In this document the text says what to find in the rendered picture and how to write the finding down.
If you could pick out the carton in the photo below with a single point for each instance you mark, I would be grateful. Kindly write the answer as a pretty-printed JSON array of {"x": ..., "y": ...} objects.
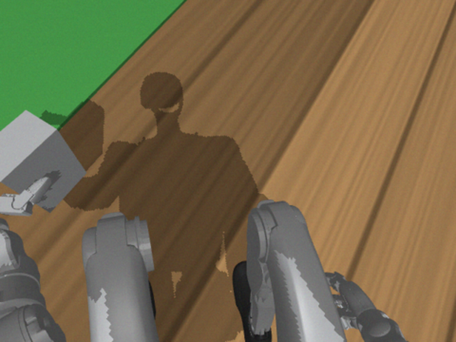
[{"x": 31, "y": 149}]

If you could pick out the right robot arm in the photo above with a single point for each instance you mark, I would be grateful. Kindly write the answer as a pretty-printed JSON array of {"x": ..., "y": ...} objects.
[{"x": 375, "y": 326}]

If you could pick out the right robot hand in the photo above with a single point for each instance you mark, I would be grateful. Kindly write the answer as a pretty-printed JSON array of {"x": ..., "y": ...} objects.
[{"x": 352, "y": 299}]

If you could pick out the right robot foot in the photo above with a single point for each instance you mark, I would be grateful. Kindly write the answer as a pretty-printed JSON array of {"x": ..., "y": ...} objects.
[{"x": 242, "y": 294}]

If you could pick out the left robot hand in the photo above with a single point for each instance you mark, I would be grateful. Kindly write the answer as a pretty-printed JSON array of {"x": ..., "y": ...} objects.
[{"x": 22, "y": 205}]

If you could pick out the left robot arm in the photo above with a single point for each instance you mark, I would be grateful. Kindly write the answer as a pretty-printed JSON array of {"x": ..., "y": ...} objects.
[{"x": 23, "y": 314}]

